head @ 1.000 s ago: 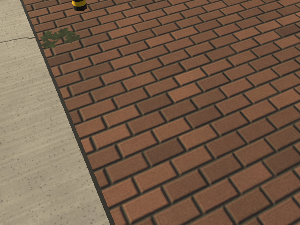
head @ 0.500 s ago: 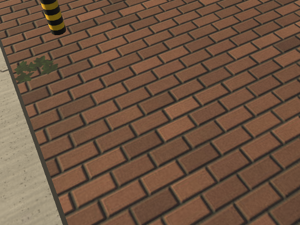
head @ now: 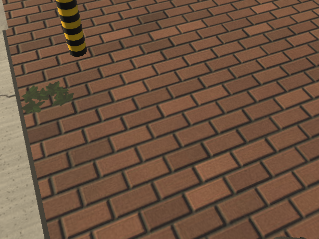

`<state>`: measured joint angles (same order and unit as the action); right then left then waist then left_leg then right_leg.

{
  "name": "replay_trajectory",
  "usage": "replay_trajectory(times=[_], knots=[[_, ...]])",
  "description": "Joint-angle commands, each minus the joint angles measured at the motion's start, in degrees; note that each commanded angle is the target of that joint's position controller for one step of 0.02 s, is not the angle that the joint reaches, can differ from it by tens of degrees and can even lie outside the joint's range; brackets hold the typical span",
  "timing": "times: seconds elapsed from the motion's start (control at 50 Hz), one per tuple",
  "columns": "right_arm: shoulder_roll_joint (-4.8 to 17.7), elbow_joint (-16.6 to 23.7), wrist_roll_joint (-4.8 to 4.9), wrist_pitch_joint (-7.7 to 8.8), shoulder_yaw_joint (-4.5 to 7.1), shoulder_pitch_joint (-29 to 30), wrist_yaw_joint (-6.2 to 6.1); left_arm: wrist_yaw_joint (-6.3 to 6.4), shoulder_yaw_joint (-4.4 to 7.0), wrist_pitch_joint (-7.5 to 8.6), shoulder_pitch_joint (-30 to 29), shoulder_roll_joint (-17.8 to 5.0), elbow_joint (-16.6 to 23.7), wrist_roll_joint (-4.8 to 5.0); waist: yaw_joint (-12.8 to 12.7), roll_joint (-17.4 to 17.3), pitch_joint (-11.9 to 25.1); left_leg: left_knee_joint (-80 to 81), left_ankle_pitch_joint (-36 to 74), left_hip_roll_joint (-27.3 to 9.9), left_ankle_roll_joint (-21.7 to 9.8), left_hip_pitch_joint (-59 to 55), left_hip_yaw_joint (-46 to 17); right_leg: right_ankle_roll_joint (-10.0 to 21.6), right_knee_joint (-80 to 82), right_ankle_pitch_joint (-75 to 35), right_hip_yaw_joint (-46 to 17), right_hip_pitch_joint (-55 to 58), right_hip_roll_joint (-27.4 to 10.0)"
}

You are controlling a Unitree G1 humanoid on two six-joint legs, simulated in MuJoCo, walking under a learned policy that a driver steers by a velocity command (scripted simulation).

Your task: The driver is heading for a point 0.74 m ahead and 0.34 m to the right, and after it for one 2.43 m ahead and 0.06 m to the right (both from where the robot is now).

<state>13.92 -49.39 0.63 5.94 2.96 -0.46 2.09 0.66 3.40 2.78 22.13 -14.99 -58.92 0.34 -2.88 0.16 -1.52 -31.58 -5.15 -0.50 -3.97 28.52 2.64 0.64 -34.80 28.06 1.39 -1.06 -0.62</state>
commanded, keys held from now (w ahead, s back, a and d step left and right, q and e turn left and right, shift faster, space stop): w+e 1.00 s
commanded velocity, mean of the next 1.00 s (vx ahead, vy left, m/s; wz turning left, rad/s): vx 0.50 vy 0.00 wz -0.46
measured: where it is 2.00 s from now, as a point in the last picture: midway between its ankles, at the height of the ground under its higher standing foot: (245, 139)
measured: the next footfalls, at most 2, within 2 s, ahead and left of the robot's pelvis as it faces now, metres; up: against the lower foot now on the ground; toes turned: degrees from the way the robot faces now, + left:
right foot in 0.52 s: +0.43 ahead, -0.16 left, +0.00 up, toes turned -17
left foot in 1.02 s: +0.78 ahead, -0.08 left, +0.00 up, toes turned -35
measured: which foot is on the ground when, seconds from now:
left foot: down 0.00-0.54, up 0.56-1.00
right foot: up 0.00-0.50, down 0.52-1.00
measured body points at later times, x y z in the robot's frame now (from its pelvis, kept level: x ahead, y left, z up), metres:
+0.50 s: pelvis +0.27 -0.02 +0.00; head +0.30 -0.04 +0.45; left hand +0.51 +0.16 -0.10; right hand +0.21 -0.29 -0.14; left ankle +0.12 +0.10 -0.72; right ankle +0.40 -0.15 -0.71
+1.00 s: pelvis +0.56 -0.10 +0.01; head +0.58 -0.13 +0.46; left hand +0.72 +0.14 -0.10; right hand +0.65 -0.43 -0.07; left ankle +0.75 -0.06 -0.72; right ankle +0.40 -0.14 -0.72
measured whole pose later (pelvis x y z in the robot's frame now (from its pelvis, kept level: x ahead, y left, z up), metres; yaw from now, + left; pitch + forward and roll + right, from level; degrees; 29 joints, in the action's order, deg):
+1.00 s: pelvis +0.56 -0.10 +0.01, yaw -31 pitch +3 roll +0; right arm 15.5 -43.3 0.2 7.3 2.9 0.4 1.1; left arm 1.1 5.2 2.2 21.8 -16.0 -45.8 1.2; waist -4.9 -2.1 -0.3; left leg -25.5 -0.9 0.1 0.4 27.8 -3.6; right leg 3.7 -26.5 24.4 -12.2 -3.7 6.2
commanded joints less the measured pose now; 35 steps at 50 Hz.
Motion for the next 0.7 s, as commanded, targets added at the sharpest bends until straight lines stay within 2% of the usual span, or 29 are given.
replay_trajectory(times=[0.02, 0.04, 0.06, 0.08, 0.1, 0.12, 0.16, 0.2, 0.24, 0.3, 0.34, 0.4, 0.42, 0.46, 0.48, 0.5, 0.52, 0.54, 0.56, 0.58, 0.6, 0.62, 0.64, 0.66, 0.7], knots=[[11.43, -3.58, 0.18, -0.19, 3.18, -23.0, -0.36, -0.63, -0.05, 3.07, 2.65, -4.75, 3.81, 1.28, 9.52, -11.31, 19.71, 13.64, -15.53, -20.92, -13.24, -49.87, -41.49, 1.95, -40.58, 5.52, -9.33, -39.35, 1.84], [9.2, -2.57, 0.04, 0.13, 2.52, -18.13, -0.69, -0.69, 0.77, 3.84, -2.73, -7.44, 5.49, 2.72, 8.91, -8.71, 11.79, 14.61, -12.41, -19.6, -10.45, -42.14, -32.26, 2.98, -40.89, 0.23, -8.6, -42.41, -0.78], [7.94, -1.66, -0.41, 0.41, 2.04, -13.59, -0.76, -0.2, 0.86, 3.88, -5.15, -7.25, 5.83, 2.68, 6.92, -3.78, 7.9, 16.23, -6.4, -17.85, -8.95, -33.77, -25.45, 2.91, -38.31, -5.4, -7.26, -39.85, -3.95], [6.08, -1.53, -0.85, 0.69, 1.61, -10.99, -0.68, 0.2, 1.33, 3.41, -6.23, -6.77, 5.81, 1.91, 5.44, -2.98, 4.72, 18.19, -2.43, -15.96, -8.02, -27.26, -20.18, 2.64, -34.92, -8.71, -7.12, -37.5, -5.66], [4.92, -1.83, -1.5, 0.96, 1.24, -10.02, -0.65, 0.21, 1.52, 2.56, -4.72, -5.72, 5.47, 1.73, 3.62, -4.67, 4.18, 19.91, -0.65, -14.67, -7.12, -23.36, -16.38, 2.64, -33.11, -11.03, -7.75, -33.79, -7.1], [4.45, -2.28, -1.66, 1.06, 1.21, -10.07, -0.61, 0.14, 1.45, 1.75, -3.59, -4.19, 5.13, 1.77, 2.9, -5.29, 3.65, 21.49, 0.19, -13.99, -7.01, -21.24, -14.0, 2.52, -31.85, -11.99, -7.78, -32.05, -7.47], [5.72, -3.22, -1.64, 1.36, 1.56, -11.05, -1.03, 0.16, 1.48, 0.56, -4.11, -2.81, 5.57, 1.81, 2.2, -4.64, 1.63, 23.75, 3.14, -13.85, -7.37, -19.07, -9.58, 2.02, -29.63, -14.42, -7.85, -33.55, -7.83], [7.0, -3.83, -1.83, 1.38, 1.97, -12.12, -1.77, 0.15, 1.72, 0.09, -7.09, -3.01, 6.9, 1.43, 2.55, -3.32, 0.09, 24.9, 5.89, -13.92, -7.37, -19.86, -6.25, 1.33, -25.56, -19.52, -8.82, -37.67, -7.66], [7.33, -4.07, -1.87, 1.18, 2.03, -12.71, -2.41, -0.21, 1.84, 0.28, -9.47, -2.89, 7.92, 1.1, 2.93, -3.03, -0.55, 25.32, 8.19, -13.24, -6.57, -21.2, -2.57, 0.89, -19.89, -25.67, -8.76, -39.58, -7.01], [7.87, -4.02, -1.53, 0.86, 1.96, -13.2, -3.09, -1.22, 1.33, 0.65, -14.64, -1.98, 9.86, 0.79, 4.34, -2.78, -1.76, 26.06, 9.61, -11.8, -4.93, -21.59, 3.14, 0.92, -10.31, -33.15, -4.74, -37.62, -6.23], [8.42, -4.8, -1.17, 0.43, 2.09, -15.73, -3.44, -1.9, 0.75, 0.65, -18.88, -1.06, 11.74, 0.63, 5.99, -2.0, -3.14, 25.89, 10.65, -12.62, -4.66, -24.45, 4.99, 1.31, -6.16, -34.27, -2.56, -38.15, -5.86], [9.19, -5.83, -0.6, -0.95, 2.45, -18.93, -3.59, -3.02, 0.37, 0.53, -23.23, -0.84, 14.77, 0.74, 7.26, -1.62, -4.4, 22.43, 16.06, -15.03, -4.5, -32.56, 6.73, 2.43, -2.49, -30.05, -0.35, -41.56, -5.03], [9.59, -5.84, -0.41, -1.48, 2.61, -19.11, -3.63, -3.45, 0.41, 0.49, -23.92, -1.02, 15.72, 0.83, 7.02, -1.91, -4.4, 20.65, 19.61, -15.78, -4.26, -34.6, 7.31, 3.02, -1.78, -27.47, 0.64, -41.63, -4.46], [11.12, -4.97, -0.08, -2.33, 3.08, -17.49, -3.96, -4.19, 1.05, 0.33, -22.63, -2.48, 16.94, 0.94, 4.83, -3.91, -2.24, 14.75, 36.31, -16.3, -3.13, -36.42, 9.06, 4.88, -1.2, -21.9, 3.8, -36.43, -1.66], [12.02, -4.45, 0.05, -2.77, 3.36, -16.71, -4.25, -4.36, 1.73, 0.15, -20.07, -3.8, 16.97, 0.97, 2.92, -5.36, -0.01, 9.76, 45.89, -16.32, -2.5, -36.75, 9.69, 6.01, -1.75, -18.87, 5.49, -31.87, 0.43], [12.71, -3.94, 0.05, -3.26, 3.54, -15.77, -4.46, -4.36, 2.85, 0.03, -14.35, -5.88, 16.06, 1.19, -0.47, -6.08, 3.22, 1.41, 51.55, -15.74, -1.71, -35.54, 10.24, 7.52, -1.31, -17.17, 6.42, -24.32, 2.64], [12.61, -3.29, 0.27, -3.41, 3.37, -14.47, -4.55, -3.77, 4.71, -0.02, -5.15, -9.19, 13.94, 1.31, -5.45, -4.76, 7.89, -11.04, 47.49, -13.41, 0.2, -29.93, 11.22, 9.81, 3.36, -20.99, 5.36, -10.54, 4.51], [10.34, -1.8, -1.01, -2.69, 2.51, -15.49, -4.37, -2.29, 6.5, -0.64, 2.47, -14.83, 12.43, 1.13, -7.06, 4.09, 13.49, -29.78, 22.84, -9.95, 2.73, -14.51, 11.38, 13.62, 4.47, -21.53, -10.57, 6.75, -5.26], [2.87, 1.07, -1.42, -0.47, 0.33, -18.99, -3.23, -2.22, 6.51, -0.19, -0.89, -17.76, 14.18, 1.22, -0.37, 14.98, 18.79, -49.46, -26.68, 4.2, 5.9, 9.25, 2.27, 25.48, 13.87, -14.17, -45.4, 22.6, -18.4], [7.72, 2.25, 0.82, 2.24, 1.21, -13.02, -2.03, -2.4, 5.02, 0.24, 1.08, -13.31, 14.28, 0.49, -4.18, 8.2, 20.75, -52.28, -26.53, 1.63, 3.94, 15.69, -8.8, 23.94, 18.39, -12.95, -47.01, 23.94, -18.57], [8.63, 3.65, 2.41, 3.37, 1.41, -9.25, -1.57, -2.24, 4.23, 0.86, -0.95, -10.07, 14.37, 0.26, -3.74, 5.84, 13.72, -49.63, -22.06, -1.21, 2.35, 18.56, -8.38, 21.22, 18.04, -16.0, -37.53, 18.43, -16.53], [8.14, 3.18, 1.67, 3.67, 1.43, -8.85, -1.86, -2.42, 3.68, 1.4, -5.04, -8.19, 15.02, 0.52, -0.6, -0.26, 8.06, -43.24, -17.81, -3.96, 2.09, 16.1, -8.03, 18.89, 18.41, -21.95, -30.03, 8.84, -13.57], [9.04, 2.65, 0.15, 3.19, 2.11, -8.82, -2.34, -2.32, 3.1, 1.65, -8.54, -6.31, 15.96, 0.44, 1.37, -0.99, 6.07, -37.87, -15.67, -5.69, 2.56, 11.92, -7.7, 17.31, 19.03, -26.93, -25.23, 1.88, -11.53], [9.19, 2.53, -0.3, 2.27, 2.44, -9.93, -2.35, -2.07, 2.65, 1.67, -10.25, -5.55, 16.9, 0.05, 3.08, -0.56, 5.04, -35.71, -14.27, -6.53, 3.17, 8.29, -7.85, 16.97, 20.41, -29.62, -23.1, -2.96, -10.15], [7.92, 3.29, -1.02, 0.86, 2.46, -10.23, -2.5, -1.47, 2.94, 1.78, -9.87, -7.22, 17.18, 0.29, 4.28, 0.03, 3.97, -30.45, -12.76, -6.6, 5.16, 6.12, -6.88, 17.29, 22.0, -33.48, -21.04, -8.06, -9.27]])
Keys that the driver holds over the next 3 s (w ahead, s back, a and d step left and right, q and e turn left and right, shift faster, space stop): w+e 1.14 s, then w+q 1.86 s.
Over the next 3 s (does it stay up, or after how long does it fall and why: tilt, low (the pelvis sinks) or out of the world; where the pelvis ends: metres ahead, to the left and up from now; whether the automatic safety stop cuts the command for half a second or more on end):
stays up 1.53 -0.37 -0.01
